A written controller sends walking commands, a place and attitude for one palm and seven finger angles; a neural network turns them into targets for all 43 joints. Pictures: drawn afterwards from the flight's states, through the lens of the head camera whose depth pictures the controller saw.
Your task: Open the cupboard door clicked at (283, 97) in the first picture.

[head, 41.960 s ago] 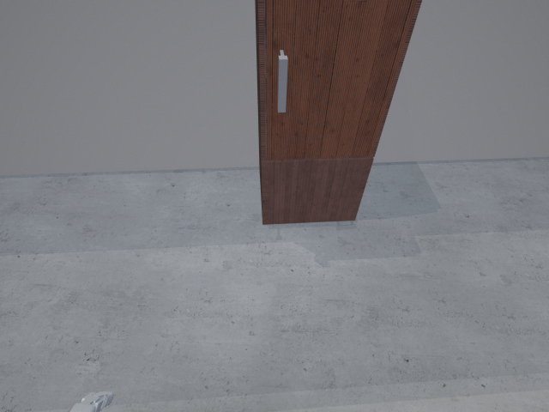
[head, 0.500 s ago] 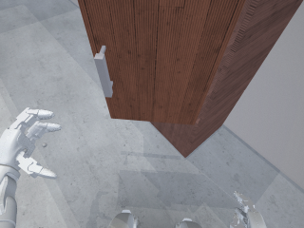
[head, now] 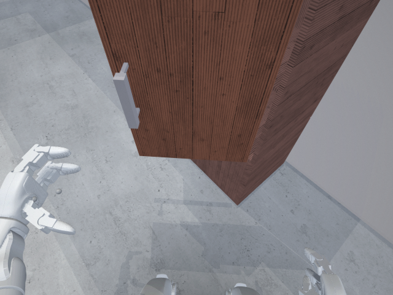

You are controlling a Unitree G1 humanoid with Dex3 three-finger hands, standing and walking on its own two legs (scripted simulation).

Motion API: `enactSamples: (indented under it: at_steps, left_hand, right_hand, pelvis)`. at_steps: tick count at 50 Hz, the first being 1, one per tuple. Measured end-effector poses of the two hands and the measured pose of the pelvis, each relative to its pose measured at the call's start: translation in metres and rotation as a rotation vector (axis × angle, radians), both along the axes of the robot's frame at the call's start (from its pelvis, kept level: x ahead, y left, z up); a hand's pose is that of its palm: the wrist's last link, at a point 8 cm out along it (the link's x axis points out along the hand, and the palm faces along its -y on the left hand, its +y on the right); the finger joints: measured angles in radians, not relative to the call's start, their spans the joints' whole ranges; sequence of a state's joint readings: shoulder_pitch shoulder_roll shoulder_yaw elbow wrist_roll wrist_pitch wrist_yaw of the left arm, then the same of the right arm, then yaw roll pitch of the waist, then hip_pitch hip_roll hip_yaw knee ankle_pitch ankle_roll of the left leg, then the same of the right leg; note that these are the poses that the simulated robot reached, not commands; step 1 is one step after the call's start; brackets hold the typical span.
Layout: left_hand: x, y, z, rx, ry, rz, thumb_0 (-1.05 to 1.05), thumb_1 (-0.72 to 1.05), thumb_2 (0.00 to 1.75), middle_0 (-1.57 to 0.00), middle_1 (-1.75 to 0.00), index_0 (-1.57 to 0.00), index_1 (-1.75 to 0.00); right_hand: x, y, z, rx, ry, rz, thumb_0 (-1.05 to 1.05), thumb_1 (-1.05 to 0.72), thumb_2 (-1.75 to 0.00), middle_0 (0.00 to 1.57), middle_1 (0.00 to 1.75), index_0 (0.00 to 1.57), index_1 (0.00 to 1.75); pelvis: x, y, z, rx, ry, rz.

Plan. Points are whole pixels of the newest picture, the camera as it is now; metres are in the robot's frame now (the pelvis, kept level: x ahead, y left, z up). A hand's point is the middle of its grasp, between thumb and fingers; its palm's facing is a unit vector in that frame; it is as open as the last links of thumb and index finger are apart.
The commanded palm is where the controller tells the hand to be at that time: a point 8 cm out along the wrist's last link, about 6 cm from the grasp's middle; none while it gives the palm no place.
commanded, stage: move the hooked fingers beside the handle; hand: left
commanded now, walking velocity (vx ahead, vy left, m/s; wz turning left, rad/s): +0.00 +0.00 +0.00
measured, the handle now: (129, 97) +0.57 +0.21 +0.04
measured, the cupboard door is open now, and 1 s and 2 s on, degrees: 45 45 45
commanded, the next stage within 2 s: none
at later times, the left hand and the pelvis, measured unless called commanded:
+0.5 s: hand (74, 162) +0.35 +0.27 +0.06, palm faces -0.04 -1.00 -0.01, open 14.0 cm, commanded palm +0.33 +0.32 +0.06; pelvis +0.00 +0.01 -0.01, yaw -1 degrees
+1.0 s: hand (90, 136) +0.42 +0.26 +0.06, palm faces -0.02 -1.00 -0.01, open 14.0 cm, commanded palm +0.40 +0.31 +0.05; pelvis +0.00 +0.01 -0.01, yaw -1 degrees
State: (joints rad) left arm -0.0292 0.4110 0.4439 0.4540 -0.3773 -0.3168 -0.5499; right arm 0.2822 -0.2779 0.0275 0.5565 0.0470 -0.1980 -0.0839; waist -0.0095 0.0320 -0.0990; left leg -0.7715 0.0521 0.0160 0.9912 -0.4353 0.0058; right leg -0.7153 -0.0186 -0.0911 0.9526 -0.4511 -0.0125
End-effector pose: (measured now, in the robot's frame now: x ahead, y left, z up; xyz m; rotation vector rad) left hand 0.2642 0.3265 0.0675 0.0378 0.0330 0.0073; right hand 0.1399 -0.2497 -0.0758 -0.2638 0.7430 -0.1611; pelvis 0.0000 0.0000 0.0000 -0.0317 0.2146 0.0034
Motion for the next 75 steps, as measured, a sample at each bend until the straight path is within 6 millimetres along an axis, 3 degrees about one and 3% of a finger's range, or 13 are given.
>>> enactSamples:
  at_steps: [9,16,25,50,56,75]
  left_hand:
    - [0.004,0.000,-0.009,-0.008,0.013,-0.003,-0.01,-0.50,0.30,-0.30,-1.20,-0.30,-1.20]
    - [0.033,0.001,-0.009,-0.017,-0.014,-0.015,-0.01,-0.50,0.30,-0.30,-1.20,-0.30,-1.20]
    - [0.070,-0.002,-0.009,-0.023,0.007,-0.043,-0.01,-0.50,0.30,-0.30,-1.20,-0.30,-1.20]
    - [0.137,-0.012,-0.011,-0.027,0.002,-0.024,-0.01,-0.50,0.30,-0.30,-1.20,-0.30,-1.20]
    - [0.154,-0.006,-0.018,-0.025,0.026,-0.009,-0.01,-0.50,0.30,-0.30,-1.20,-0.30,-1.20]
    - [0.206,-0.013,-0.013,-0.018,-0.015,-0.021,-0.01,-0.50,0.30,-0.30,-1.20,-0.30,-1.20]
  right_hand:
    - [0.003,0.001,-0.001,-0.012,0.004,0.014,0.01,-0.90,-0.90,0.21,0.30,0.21,0.30]
    - [-0.004,-0.001,-0.007,-0.035,0.044,0.003,0.01,-0.90,-0.90,0.21,0.30,0.21,0.30]
    - [-0.026,-0.002,-0.013,-0.032,0.118,-0.047,0.01,-0.90,-0.90,0.21,0.30,0.21,0.30]
    - [-0.068,-0.004,-0.028,-0.033,0.309,-0.118,0.01,-0.90,-0.90,0.21,0.30,0.21,0.30]
    - [-0.083,-0.010,-0.033,-0.048,0.366,-0.138,0.01,-0.90,-0.90,0.21,0.30,0.21,0.30]
    - [-0.131,-0.013,-0.042,-0.066,0.529,-0.206,0.01,-0.90,-0.90,0.21,0.30,0.21,0.30]
  pelvis:
    - [-0.001,0.000,-0.002,-0.002,0.006,0.003]
    - [-0.003,0.001,-0.006,-0.007,0.020,0.007]
    - [0.001,0.007,-0.006,-0.007,0.047,-0.009]
    - [0.002,0.012,-0.011,-0.010,0.094,-0.020]
    - [0.000,0.010,-0.016,-0.012,0.117,-0.024]
    - [-0.004,0.010,-0.027,-0.026,0.179,-0.034]
